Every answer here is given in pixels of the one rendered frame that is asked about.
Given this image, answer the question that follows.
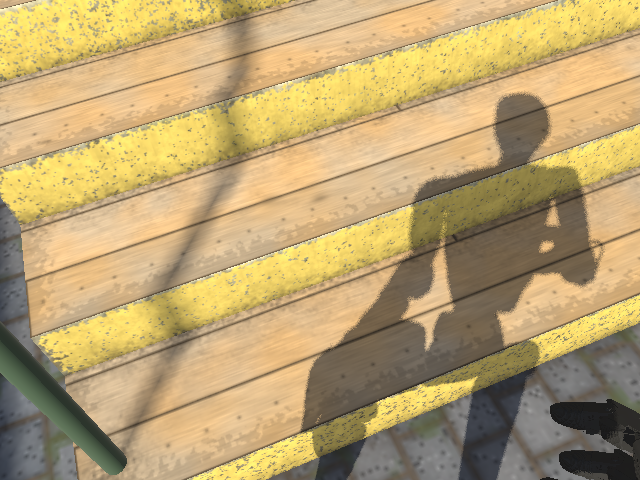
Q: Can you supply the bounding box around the robot right hand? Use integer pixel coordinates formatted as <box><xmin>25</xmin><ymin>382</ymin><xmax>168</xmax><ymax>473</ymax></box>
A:
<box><xmin>540</xmin><ymin>399</ymin><xmax>640</xmax><ymax>480</ymax></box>

